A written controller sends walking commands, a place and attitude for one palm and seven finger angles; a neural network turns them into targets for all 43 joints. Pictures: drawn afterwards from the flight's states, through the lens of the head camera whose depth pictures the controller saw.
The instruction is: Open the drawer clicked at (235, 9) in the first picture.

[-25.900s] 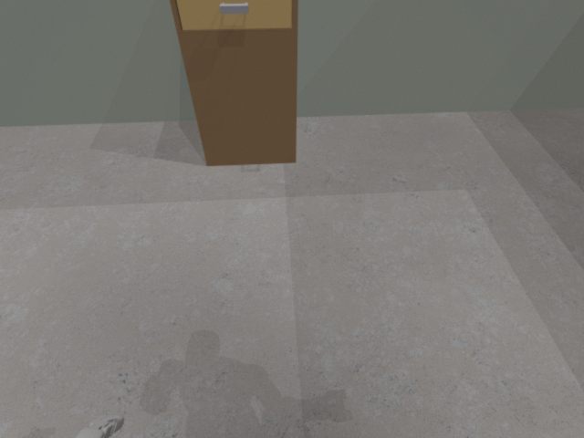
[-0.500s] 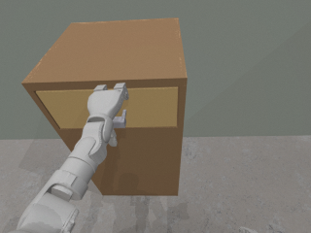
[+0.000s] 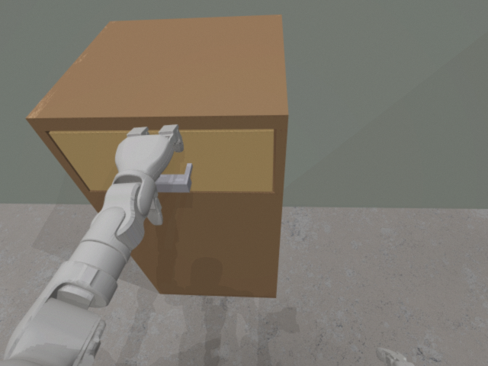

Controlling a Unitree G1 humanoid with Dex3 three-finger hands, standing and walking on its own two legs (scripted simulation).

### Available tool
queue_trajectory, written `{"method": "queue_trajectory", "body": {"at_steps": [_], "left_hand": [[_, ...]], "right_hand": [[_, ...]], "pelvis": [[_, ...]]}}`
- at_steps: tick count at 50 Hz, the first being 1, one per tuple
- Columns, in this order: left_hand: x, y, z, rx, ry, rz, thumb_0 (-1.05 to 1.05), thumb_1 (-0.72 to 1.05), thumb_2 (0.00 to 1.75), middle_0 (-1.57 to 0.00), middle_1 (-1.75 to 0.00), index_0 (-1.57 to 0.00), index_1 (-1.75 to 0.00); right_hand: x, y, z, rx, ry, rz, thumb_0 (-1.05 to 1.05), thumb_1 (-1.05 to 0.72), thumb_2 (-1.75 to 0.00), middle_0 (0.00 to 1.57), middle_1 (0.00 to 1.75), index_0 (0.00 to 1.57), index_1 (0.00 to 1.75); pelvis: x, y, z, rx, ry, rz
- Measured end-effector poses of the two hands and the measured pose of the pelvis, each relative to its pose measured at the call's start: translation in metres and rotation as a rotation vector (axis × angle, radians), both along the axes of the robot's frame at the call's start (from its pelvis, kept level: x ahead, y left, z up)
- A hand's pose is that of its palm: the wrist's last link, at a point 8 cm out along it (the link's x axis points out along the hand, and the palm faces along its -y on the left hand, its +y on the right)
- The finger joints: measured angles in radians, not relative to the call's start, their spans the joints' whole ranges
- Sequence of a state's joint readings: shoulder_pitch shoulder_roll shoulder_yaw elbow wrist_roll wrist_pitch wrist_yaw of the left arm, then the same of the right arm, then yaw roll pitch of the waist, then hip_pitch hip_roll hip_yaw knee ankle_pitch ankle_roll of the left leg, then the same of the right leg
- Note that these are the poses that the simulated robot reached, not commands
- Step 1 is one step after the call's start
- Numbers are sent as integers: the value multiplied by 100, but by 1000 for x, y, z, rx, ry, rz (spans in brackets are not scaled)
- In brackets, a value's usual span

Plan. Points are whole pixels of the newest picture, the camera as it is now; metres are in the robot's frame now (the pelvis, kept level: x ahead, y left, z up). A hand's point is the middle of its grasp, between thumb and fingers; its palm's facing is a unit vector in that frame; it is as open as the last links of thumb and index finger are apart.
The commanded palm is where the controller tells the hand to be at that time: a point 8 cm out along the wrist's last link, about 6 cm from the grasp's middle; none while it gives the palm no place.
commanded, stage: re-aim the fingers above the handle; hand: left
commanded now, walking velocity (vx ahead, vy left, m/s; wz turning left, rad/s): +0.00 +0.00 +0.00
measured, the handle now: (166, 175) +0.47 +0.20 +0.03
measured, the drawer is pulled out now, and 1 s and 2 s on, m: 0.00 0.00 0.00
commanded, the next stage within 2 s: lower the fingers behind the handle in 1.76 s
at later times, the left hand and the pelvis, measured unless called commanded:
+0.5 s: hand (150, 178) +0.41 +0.20 +0.09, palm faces -0.02 -0.05 -1.00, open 13.8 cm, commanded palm +0.38 +0.17 +0.15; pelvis +0.00 +0.00 +0.00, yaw +0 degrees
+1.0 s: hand (157, 183) +0.40 +0.18 +0.08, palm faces -0.10 -0.08 -0.99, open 13.6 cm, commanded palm +0.38 +0.18 +0.15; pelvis -0.01 +0.00 +0.00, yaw +0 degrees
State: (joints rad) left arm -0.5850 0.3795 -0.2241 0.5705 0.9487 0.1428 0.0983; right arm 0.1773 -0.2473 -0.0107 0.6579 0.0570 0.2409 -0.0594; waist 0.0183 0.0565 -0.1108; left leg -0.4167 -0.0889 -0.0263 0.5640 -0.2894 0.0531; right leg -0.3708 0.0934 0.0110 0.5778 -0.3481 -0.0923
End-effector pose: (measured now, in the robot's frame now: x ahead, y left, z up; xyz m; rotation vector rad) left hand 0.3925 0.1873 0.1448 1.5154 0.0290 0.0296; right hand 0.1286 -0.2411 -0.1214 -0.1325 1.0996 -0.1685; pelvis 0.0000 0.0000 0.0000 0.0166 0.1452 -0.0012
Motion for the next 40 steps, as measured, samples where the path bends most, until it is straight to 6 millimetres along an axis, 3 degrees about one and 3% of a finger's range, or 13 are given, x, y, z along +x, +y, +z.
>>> {"method": "queue_trajectory", "body": {"at_steps": [9, 13, 20, 25, 31, 35, 37, 40], "left_hand": [[-4, -24, -14, -30, 49, -83, -1, -49, 30, -32, -120, -32, -120], [-3, -32, -10, -35, -1, -121, -1, -49, 30, -32, -120, -32, -120], [2, -5, 10, 7, -74, 25, 0, -49, 30, -32, -120, -32, -120], [-6, 8, 1, 3, 31, 100, -1, -49, 30, -32, -120, -32, -120], [-22, -25, -18, -38, 104, -99, -1, -49, 30, -32, -120, -32, -120], [-24, -45, -8, -48, -7, -228, -1, -49, 30, -33, -120, -32, -120], [-18, -41, 2, -44, -75, -207, 0, -49, 30, -33, -120, -33, -120], [-4, -18, 15, -5, -140, -80, 0, -49, 30, -33, -120, -33, -120]], "right_hand": [[-12, -10, -3, -5, 36, -27, 0, -91, -90, 20, 30, 20, 30], [-11, -11, -3, -11, 24, -34, 0, -91, -90, 20, 30, 20, 30], [-3, -8, -1, 9, -4, -32, 0, -91, -90, 20, 30, 20, 30], [5, -6, 3, 17, -22, -16, 0, -91, -90, 20, 30, 20, 30], [15, -6, 10, -21, -55, 15, 0, -90, -90, 20, 30, 20, 30], [17, -2, 9, -25, -80, 8, 0, -91, -90, 20, 30, 20, 30], [14, 2, 7, -17, -78, 3, 0, -91, -90, 20, 30, 20, 30], [7, 8, 2, 5, -60, -3, 0, -91, -90, 20, 30, 20, 30]], "pelvis": [[3, -2, 0, 2, 6, -2], [3, -3, -1, 4, 8, -10], [3, -4, 0, 6, 8, -19], [2, -4, 1, 4, -3, -4], [-2, -1, 0, 0, -16, 14], [-6, 2, -2, -1, -13, 6], [-7, 3, -2, 0, -9, -2], [-9, 3, -3, 2, -1, -14]]}}
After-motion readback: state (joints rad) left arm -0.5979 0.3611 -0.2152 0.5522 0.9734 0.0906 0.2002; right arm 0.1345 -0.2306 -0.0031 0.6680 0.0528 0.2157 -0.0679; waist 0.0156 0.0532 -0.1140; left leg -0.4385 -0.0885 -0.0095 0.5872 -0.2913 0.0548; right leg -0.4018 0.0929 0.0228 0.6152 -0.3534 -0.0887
